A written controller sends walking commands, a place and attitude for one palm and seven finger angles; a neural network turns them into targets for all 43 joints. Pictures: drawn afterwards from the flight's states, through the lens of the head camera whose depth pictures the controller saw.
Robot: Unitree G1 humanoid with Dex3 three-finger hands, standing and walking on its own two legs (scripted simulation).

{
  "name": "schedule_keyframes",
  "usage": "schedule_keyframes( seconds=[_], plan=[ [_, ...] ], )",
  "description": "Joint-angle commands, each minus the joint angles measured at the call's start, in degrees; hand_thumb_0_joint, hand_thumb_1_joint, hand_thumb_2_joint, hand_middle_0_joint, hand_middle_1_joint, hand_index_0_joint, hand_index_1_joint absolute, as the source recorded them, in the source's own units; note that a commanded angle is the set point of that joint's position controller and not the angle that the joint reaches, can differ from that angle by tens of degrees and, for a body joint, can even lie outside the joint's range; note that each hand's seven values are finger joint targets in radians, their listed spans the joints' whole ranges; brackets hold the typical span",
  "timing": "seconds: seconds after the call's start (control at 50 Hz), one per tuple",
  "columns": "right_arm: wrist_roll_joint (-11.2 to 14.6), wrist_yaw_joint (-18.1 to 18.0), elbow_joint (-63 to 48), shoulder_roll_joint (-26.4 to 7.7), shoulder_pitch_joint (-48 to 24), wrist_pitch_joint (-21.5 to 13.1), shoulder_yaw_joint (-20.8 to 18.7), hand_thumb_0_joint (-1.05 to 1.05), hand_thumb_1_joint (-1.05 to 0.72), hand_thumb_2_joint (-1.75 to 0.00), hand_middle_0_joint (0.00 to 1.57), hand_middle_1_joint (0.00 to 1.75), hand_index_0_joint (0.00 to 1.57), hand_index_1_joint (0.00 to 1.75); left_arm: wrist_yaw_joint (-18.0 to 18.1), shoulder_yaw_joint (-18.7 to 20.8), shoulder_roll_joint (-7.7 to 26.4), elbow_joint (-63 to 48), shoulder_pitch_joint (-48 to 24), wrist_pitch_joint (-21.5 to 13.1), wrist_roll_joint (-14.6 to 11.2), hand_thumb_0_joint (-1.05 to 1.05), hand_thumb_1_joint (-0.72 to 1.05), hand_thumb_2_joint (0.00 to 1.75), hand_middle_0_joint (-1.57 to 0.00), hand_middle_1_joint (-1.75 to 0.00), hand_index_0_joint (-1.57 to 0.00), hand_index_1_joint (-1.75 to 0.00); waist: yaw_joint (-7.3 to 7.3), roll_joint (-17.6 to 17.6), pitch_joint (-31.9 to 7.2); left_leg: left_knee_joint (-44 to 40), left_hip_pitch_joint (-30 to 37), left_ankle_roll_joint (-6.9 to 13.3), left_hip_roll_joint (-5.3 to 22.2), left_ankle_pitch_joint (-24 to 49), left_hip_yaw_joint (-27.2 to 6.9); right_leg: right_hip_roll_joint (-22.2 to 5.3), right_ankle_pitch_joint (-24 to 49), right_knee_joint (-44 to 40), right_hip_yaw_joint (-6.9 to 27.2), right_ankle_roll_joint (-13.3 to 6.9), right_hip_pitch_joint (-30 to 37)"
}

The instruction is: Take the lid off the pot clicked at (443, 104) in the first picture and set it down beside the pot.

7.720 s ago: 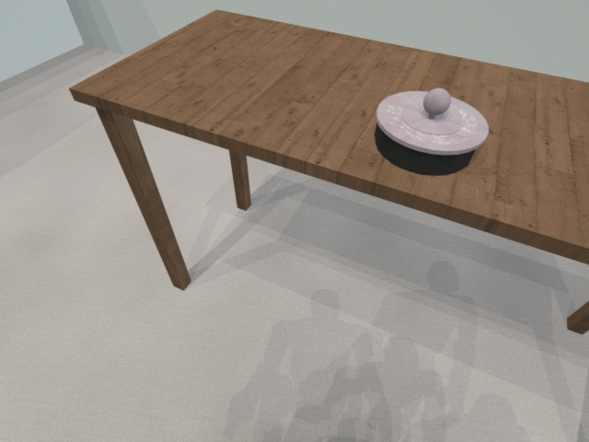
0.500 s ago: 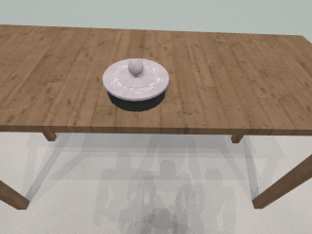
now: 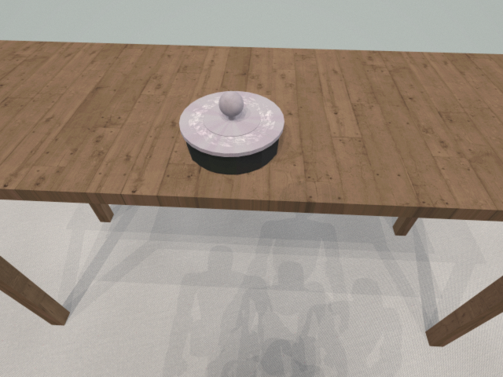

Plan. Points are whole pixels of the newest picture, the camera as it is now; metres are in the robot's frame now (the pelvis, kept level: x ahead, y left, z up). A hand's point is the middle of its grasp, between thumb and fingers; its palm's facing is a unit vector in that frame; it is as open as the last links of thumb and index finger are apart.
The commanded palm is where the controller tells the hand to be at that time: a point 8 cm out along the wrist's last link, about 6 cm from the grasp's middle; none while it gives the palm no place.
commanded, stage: look again from close up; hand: left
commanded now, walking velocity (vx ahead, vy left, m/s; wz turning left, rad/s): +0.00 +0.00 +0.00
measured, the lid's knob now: (231, 104) +0.52 +0.07 +0.17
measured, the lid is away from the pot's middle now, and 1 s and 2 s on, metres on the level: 0.00 0.00 0.00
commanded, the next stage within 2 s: lift the closed hand beside the body in 0.80 s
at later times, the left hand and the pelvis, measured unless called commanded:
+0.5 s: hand out of the picture +0.05 +0.16 -0.18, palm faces +0.00 -0.98 -0.19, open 7.4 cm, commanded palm none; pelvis +0.03 -0.01 +0.00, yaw -2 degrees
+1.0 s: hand out of the picture +0.11 +0.19 -0.12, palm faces +0.11 -0.96 -0.25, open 7.3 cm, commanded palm +0.12 +0.23 -0.03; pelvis +0.02 +0.01 +0.01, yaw -1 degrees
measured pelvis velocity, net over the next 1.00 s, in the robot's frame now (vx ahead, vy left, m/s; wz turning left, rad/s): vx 0.02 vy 0.01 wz -0.01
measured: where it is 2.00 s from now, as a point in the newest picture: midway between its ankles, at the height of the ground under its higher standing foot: outside the picture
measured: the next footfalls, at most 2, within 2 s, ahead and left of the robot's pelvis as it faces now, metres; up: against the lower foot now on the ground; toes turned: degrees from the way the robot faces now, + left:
none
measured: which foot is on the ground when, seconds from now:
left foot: down 0.00-1.00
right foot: down 0.00-1.00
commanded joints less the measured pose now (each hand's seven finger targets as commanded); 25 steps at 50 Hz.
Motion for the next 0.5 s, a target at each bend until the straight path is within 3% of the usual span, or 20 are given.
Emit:
schedule_keyframes(
  seconds=[0.0, 0.04, 0.08, 0.16, 0.2, 0.3, 0.36, 0.42, 0.48],
  plan=[
    [0.38, -0.2, -3.98, -3.77, 0.72, -1.73, -0.8, 0.0, -0.9, -0.9, 0.2, 0.3, 0.2, 0.3, 0.26, 0.69, 5.78, -3.46, 0.74, -2.09, 0.05, 0.0, 0.9, 0.9, -0.2, -0.3, -0.2, -0.3, -1.55, -8.24, 4.08, -2.84, 3.55, -2.43, 6.45, -3.46, -8.67, -7.64, -1.26, -10.19, 11.0, -5.33, -9.02],
    [0.42, -0.14, -3.15, -3.63, 1.37, -2.27, -0.49, 0.0, -0.9, -0.9, 0.2, 0.3, 0.2, 0.3, 0.31, 0.54, 6.07, -3.75, -0.03, -2.36, -0.05, 0.0, 0.9, 0.9, -0.2, -0.3, -0.2, -0.3, -1.89, -5.3, 4.15, -3.19, 6.12, -2.26, 6.99, 0.47, -8.69, -6.98, 2.91, -9.03, 10.08, -4.65, -9.25],
    [0.55, -0.3, -3.31, -4.2, 0.33, -2.62, -0.56, 0.0, -0.9, -0.9, 0.2, 0.3, 0.2, 0.3, 0.31, 0.92, 6.2, -3.98, 0.92, -2.08, -0.09, 0.0, 0.9, 0.9, -0.2, -0.3, -0.2, -0.3, -0.85, -3.3, 3.58, -3.27, 5.64, -1.53, 7.77, 3.16, -9.59, -5.76, 7.0, -7.35, 8.44, -3.86, -7.12],
    [0.63, -0.65, -2.7, -4.1, -0.51, -3.14, -0.33, 0.0, -0.9, -0.9, 0.2, 0.3, 0.2, 0.3, 0.47, 0.99, 6.81, -3.8, 1.86, -1.83, -0.24, 0.0, 0.9, 0.9, -0.2, -0.3, -0.2, -0.3, 0.23, -4.42, 2.25, -2.9, 6.18, -1.1, 8.46, 8.72, -9.38, -5.24, 13.51, -5.91, 7.67, -3.11, -3.28],
    [0.66, -0.82, -2.35, -4.26, -1.31, -3.14, -0.35, 0.0, -0.9, -0.9, 0.2, 0.3, 0.2, 0.3, 0.62, 1.05, 6.89, -4.18, 1.47, -1.71, -0.25, 0.0, 0.9, 0.9, -0.2, -0.3, -0.2, -0.3, 0.13, -3.14, 2.72, -2.53, 6.31, -1.4, 8.51, 10.64, -8.74, -5.69, 16.18, -5.66, 7.99, -2.87, -3.12],
    [0.57, -1.04, -1.79, -3.96, -2.29, -2.99, -0.43, 0.0, -0.9, -0.9, 0.2, 0.3, 0.2, 0.3, 0.65, 1.32, 7.71, -5.03, 0.24, -1.26, -0.24, 0.0, 0.9, 0.9, -0.2, -0.3, -0.2, -0.3, 0.4, -0.64, 2.36, -2.91, 7.0, -1.57, 8.95, 11.28, -8.52, -5.48, 16.44, -5.77, 7.8, -2.34, -2.32],
    [0.52, -1.15, -1.43, -3.62, -1.92, -3.05, -0.41, 0.0, -0.9, -0.9, 0.2, 0.3, 0.2, 0.3, 0.62, 1.47, 8.21, -5.36, -0.63, -1.08, -0.33, 0.0, 0.9, 0.9, -0.2, -0.3, -0.2, -0.3, 0.66, -1.79, 0.67, -3.08, 7.9, -1.54, 9.3, 13.21, -8.6, -5.16, 17.37, -5.58, 7.3, -2.01, -0.66],
    [0.54, -1.29, -0.96, -4.11, -1.91, -3.05, -0.46, 0.0, -0.9, -0.9, 0.2, 0.3, 0.2, 0.3, 0.68, 1.43, 8.36, -5.38, -1.4, -0.99, -0.36, 0.0, 0.9, 0.9, -0.2, -0.3, -0.2, -0.3, 0.35, -0.36, -0.21, -3.25, 9.28, -1.54, 9.72, 16.33, -8.68, -5.44, 18.74, -5.56, 7.31, -1.86, -0.14],
    [0.57, -1.31, -0.63, -4.28, -2.31, -2.97, -0.54, 0.0, -0.9, -0.9, 0.2, 0.3, 0.2, 0.3, 0.58, 1.49, 8.55, -5.48, -2.18, -0.81, -0.45, 0.0, 0.9, 0.9, -0.2, -0.3, -0.2, -0.3, 0.64, -1.05, 0.46, -3.73, 9.07, -1.63, 9.81, 15.13, -8.56, -5.38, 17.92, -6.21, 7.1, -1.52, 0.03]
  ],
)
